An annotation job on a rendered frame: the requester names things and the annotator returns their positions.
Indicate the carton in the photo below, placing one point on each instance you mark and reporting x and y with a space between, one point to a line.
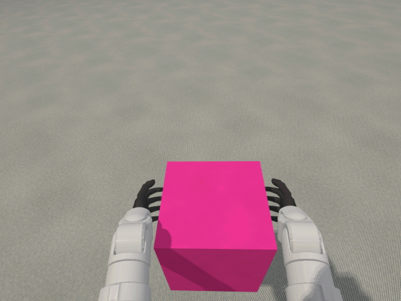
214 231

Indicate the left robot hand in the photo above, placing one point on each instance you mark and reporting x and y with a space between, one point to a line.
143 201

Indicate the robot right forearm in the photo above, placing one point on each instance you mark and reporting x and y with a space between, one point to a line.
305 258

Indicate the right robot hand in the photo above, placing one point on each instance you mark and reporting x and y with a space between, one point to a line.
284 199

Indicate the robot left forearm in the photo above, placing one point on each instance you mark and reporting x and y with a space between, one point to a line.
129 260

